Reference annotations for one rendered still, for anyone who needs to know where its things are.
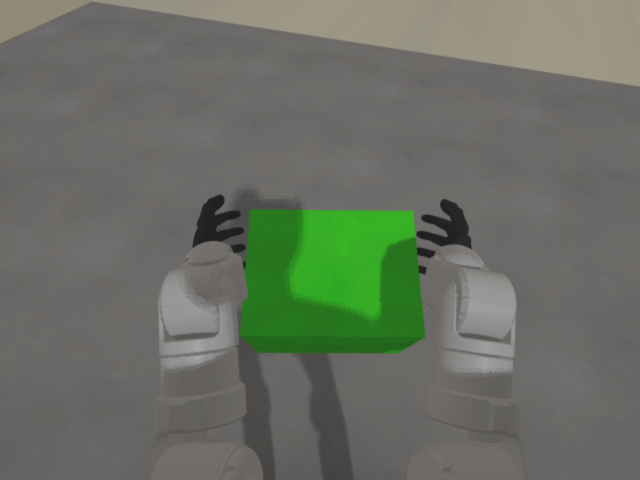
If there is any left robot upper arm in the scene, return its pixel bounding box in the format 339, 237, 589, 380
149, 443, 263, 480

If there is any right robot upper arm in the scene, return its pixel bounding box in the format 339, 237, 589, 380
406, 443, 524, 480

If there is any robot right forearm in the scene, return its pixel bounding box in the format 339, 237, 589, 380
420, 244, 528, 480

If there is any carton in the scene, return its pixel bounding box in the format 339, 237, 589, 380
240, 209, 425, 353

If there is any left robot hand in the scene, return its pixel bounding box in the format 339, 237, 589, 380
192, 195, 246, 268

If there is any robot left forearm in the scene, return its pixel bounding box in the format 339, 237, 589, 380
146, 241, 248, 480

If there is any right robot hand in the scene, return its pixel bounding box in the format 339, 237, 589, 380
416, 199, 472, 274

